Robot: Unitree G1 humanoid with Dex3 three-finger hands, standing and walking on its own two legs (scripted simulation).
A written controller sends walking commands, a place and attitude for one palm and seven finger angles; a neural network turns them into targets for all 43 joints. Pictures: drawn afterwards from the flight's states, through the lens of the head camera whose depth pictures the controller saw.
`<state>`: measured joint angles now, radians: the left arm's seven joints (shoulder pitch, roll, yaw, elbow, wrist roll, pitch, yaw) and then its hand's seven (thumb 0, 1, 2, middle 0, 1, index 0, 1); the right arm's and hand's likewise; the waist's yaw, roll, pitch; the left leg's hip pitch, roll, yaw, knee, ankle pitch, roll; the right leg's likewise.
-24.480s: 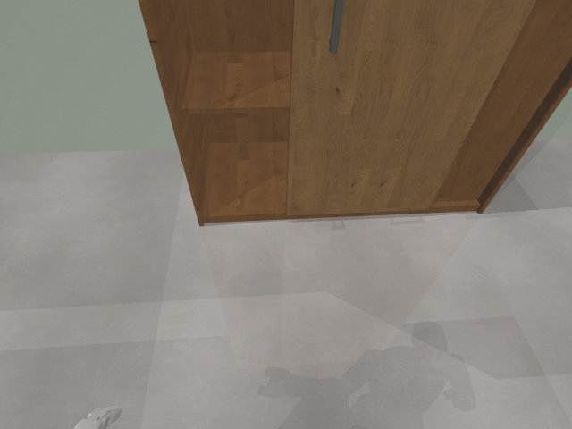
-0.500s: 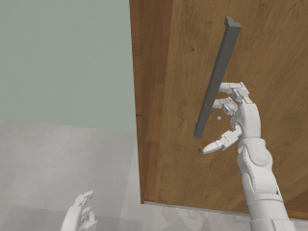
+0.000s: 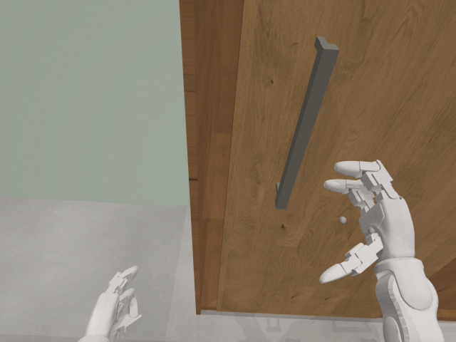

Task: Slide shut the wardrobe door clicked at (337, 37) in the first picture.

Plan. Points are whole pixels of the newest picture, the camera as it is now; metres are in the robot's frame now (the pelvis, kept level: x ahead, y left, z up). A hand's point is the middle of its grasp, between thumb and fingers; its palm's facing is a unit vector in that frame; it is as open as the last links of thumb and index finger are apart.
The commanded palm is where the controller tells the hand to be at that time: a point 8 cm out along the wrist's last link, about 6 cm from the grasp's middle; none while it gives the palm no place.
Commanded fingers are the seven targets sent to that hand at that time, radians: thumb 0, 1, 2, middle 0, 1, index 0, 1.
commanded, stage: slip the hand off the handle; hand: right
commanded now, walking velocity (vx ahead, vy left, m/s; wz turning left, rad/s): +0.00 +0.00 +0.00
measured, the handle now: (297, 137) +0.39 -0.10 +0.20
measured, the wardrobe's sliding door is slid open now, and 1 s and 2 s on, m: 0.06 0.06 0.06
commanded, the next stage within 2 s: draw the hand back to the body in 0.20 s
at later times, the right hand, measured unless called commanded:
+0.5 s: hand (359, 249) +0.22 -0.16 +0.15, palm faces +0.02 +1.00 -0.07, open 14.7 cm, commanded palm +0.18 -0.21 +0.16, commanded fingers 0.00 0.55 -0.20 0.25 1.15 0.25 1.15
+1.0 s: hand (409, 260) +0.20 -0.22 +0.17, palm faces +0.31 +0.91 -0.27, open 13.8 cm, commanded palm +0.16 -0.26 +0.17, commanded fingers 0.00 0.01 -0.46 0.23 0.83 0.23 0.83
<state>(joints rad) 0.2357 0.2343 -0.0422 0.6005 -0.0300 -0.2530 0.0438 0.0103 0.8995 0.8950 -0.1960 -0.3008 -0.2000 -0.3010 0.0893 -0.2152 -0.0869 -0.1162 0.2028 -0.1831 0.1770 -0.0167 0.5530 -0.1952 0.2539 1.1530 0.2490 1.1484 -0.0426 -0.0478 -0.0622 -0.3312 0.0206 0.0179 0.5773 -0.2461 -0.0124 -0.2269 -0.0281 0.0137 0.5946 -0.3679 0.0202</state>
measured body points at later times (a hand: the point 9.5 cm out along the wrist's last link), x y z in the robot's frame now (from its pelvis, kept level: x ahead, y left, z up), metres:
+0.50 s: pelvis +0.01 +0.00 +0.00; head -0.03 +0.02 +0.45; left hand +0.21 +0.20 -0.07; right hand +0.21 -0.22 +0.16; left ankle +0.04 +0.13 -0.73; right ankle -0.03 -0.13 -0.73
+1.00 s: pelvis +0.00 +0.00 +0.00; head -0.03 +0.02 +0.45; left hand +0.20 +0.20 -0.06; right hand +0.18 -0.26 +0.18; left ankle +0.04 +0.13 -0.73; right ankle -0.03 -0.13 -0.73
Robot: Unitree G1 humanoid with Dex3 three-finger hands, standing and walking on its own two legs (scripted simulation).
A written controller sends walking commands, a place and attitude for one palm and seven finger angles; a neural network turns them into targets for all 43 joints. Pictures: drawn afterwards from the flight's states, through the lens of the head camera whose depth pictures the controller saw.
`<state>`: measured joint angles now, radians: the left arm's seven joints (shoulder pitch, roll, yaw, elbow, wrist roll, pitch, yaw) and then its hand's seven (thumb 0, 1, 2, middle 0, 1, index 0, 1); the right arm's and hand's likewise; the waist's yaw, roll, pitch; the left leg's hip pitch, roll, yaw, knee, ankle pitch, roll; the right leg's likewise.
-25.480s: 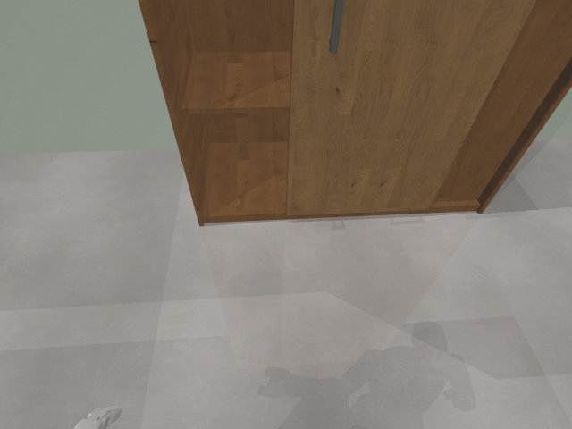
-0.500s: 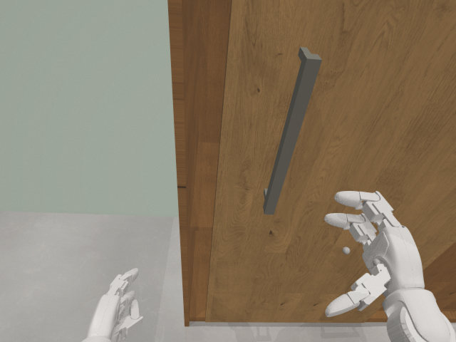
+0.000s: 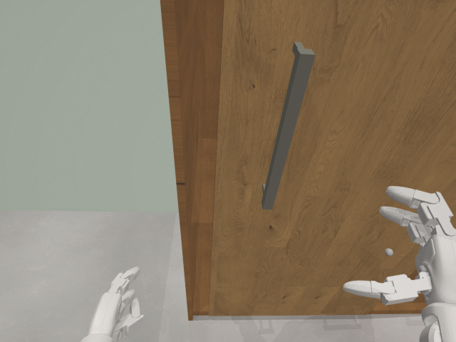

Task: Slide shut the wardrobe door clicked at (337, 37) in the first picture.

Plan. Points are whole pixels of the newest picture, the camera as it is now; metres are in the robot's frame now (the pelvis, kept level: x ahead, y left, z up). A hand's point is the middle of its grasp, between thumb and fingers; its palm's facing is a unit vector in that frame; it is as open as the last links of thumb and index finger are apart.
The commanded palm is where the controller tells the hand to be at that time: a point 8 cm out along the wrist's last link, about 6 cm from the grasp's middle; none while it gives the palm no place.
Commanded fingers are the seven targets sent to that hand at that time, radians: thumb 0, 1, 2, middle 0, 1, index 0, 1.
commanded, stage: draw the hand back to the body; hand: right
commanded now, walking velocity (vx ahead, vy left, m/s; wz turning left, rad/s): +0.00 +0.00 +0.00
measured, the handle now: (280, 139) +0.40 -0.08 +0.20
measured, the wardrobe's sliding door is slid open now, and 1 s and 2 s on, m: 0.06 0.06 0.06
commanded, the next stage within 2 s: step back with the hand held close in 0.90 s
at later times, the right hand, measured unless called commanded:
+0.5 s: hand (433, 254) +0.20 -0.26 +0.17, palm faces +0.44 +0.82 -0.38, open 9.0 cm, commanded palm +0.15 -0.30 +0.18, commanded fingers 0.00 -0.90 -0.90 0.20 0.30 0.20 0.30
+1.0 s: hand (438, 256) +0.19 -0.27 +0.17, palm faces +0.46 +0.81 -0.36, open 7.4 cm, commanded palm +0.15 -0.30 +0.18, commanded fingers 0.00 -0.90 -0.90 0.20 0.30 0.20 0.30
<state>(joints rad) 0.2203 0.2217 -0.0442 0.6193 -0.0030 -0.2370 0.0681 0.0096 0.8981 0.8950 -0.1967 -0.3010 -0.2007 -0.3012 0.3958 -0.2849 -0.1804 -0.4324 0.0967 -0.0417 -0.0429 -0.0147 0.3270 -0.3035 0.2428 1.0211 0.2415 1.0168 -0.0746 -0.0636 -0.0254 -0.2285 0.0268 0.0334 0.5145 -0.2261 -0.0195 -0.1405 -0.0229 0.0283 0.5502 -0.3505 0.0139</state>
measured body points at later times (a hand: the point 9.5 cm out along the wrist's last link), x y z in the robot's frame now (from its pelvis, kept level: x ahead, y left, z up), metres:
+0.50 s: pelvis +0.01 -0.01 +0.00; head -0.02 +0.01 +0.45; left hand +0.19 +0.21 -0.07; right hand +0.17 -0.30 +0.19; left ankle +0.03 +0.13 -0.73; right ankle -0.03 -0.13 -0.73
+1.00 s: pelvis +0.00 -0.01 +0.01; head -0.03 +0.01 +0.45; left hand +0.19 +0.21 -0.07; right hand +0.16 -0.31 +0.19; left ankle +0.03 +0.13 -0.73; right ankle -0.03 -0.13 -0.73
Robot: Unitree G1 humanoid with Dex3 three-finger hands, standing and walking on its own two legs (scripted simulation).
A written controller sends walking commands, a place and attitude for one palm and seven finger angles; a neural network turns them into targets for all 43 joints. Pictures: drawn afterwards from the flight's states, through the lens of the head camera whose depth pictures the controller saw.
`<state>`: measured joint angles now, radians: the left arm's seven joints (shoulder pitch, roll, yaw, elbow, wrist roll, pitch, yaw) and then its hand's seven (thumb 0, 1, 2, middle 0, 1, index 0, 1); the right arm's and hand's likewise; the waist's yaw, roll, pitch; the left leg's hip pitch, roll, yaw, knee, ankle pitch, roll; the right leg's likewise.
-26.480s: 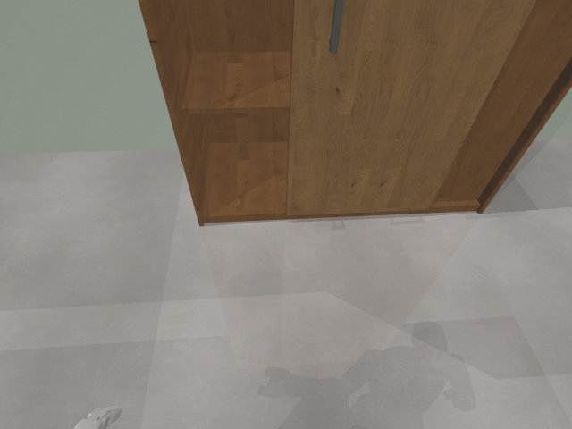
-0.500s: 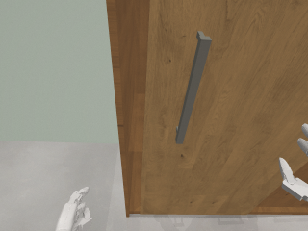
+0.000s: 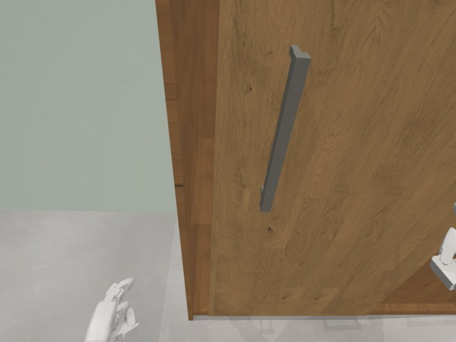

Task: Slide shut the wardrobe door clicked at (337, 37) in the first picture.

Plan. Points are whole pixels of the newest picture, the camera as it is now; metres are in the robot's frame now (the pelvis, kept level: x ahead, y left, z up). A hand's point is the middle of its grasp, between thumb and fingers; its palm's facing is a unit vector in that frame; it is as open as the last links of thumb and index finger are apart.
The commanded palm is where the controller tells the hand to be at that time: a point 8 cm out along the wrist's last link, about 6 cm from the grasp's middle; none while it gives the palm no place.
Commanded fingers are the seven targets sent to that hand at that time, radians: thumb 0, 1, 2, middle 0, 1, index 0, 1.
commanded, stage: step back with the hand held close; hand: right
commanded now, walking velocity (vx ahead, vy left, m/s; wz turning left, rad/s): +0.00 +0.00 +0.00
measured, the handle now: (277, 142) +0.39 -0.08 +0.19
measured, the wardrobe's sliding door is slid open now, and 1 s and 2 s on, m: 0.06 0.06 0.06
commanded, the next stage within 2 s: stop stepping back and stand still in 1.64 s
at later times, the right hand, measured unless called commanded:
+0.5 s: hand out of the picture +0.16 -0.28 +0.16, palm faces +0.41 +0.78 -0.47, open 7.4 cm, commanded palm +0.11 -0.31 +0.18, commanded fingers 0.00 -0.90 -0.90 0.20 0.30 0.20 0.30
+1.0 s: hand out of the picture +0.11 -0.29 +0.17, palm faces +0.49 +0.76 -0.43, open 7.4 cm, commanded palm +0.05 -0.32 +0.18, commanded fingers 0.00 -0.90 -0.90 0.20 0.30 0.20 0.30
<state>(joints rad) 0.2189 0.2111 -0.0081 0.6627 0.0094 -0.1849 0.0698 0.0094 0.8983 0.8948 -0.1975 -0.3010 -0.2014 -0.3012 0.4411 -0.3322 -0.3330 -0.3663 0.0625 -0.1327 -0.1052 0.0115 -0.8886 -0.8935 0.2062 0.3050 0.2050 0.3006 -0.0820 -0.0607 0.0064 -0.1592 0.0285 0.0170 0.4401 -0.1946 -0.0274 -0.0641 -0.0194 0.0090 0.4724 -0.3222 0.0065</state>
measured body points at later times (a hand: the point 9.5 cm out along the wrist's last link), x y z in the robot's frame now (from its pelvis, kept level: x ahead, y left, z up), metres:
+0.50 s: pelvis -0.04 -0.02 -0.01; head -0.03 -0.02 +0.44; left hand +0.13 +0.22 -0.08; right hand +0.14 -0.32 +0.19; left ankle +0.03 +0.14 -0.74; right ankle -0.04 -0.12 -0.74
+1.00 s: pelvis -0.09 -0.02 -0.03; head -0.08 -0.04 +0.42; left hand +0.07 +0.22 -0.10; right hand +0.08 -0.32 +0.19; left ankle +0.03 +0.14 -0.74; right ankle -0.04 -0.12 -0.74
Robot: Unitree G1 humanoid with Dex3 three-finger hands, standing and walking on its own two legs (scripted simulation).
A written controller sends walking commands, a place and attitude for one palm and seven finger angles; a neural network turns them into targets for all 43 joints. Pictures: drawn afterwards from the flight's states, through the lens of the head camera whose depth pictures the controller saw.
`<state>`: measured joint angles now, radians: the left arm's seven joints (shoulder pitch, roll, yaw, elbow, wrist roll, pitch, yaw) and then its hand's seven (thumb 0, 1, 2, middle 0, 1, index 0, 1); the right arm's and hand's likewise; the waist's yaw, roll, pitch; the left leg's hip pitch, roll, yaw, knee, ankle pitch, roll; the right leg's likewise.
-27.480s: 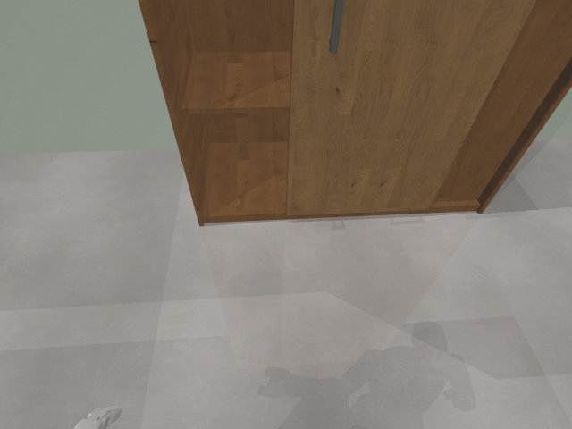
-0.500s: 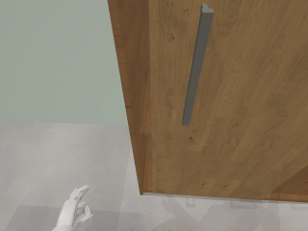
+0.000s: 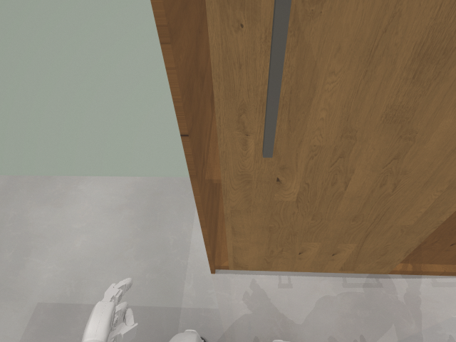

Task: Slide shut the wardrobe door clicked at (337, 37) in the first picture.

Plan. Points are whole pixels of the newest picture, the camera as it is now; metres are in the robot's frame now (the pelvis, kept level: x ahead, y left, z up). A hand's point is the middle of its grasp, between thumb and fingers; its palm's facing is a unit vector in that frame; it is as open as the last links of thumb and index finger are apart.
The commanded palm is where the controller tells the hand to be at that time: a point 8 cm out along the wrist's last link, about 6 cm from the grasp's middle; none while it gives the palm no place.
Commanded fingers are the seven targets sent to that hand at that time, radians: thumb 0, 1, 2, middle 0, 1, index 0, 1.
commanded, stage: step back with the hand held close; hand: right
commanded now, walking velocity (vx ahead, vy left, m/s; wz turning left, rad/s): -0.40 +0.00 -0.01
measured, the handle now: (273, 82) +0.48 -0.07 +0.22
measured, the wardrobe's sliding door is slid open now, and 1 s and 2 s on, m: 0.06 0.06 0.06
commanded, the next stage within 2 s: stop stepping back and stand still in 0.64 s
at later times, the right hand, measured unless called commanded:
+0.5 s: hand out of the picture +0.15 -0.26 +0.19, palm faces +0.50 +0.72 -0.48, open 7.4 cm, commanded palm +0.08 -0.30 +0.20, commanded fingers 0.00 -0.90 -0.90 0.20 0.30 0.20 0.30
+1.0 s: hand out of the picture +0.05 -0.28 +0.20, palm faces +0.51 +0.79 -0.34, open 7.4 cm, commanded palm +0.00 -0.31 +0.20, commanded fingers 0.00 -0.90 -0.90 0.20 0.30 0.20 0.30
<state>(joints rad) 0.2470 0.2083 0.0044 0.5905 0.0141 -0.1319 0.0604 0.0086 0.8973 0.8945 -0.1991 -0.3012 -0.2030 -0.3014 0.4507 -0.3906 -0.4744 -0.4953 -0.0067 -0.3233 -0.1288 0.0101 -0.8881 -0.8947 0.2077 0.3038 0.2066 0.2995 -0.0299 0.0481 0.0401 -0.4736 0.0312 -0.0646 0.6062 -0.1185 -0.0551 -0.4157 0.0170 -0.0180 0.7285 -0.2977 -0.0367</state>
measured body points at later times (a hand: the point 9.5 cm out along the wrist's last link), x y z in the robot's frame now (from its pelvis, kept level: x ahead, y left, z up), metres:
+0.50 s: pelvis -0.04 +0.01 -0.01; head -0.02 -0.02 +0.43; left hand +0.11 +0.25 -0.08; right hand +0.12 -0.30 +0.22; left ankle +0.10 +0.15 -0.71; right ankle +0.06 -0.10 -0.71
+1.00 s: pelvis -0.14 -0.01 +0.02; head -0.15 -0.04 +0.46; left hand +0.03 +0.21 -0.06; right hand +0.01 -0.32 +0.22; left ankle -0.12 +0.13 -0.71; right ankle -0.07 -0.11 -0.67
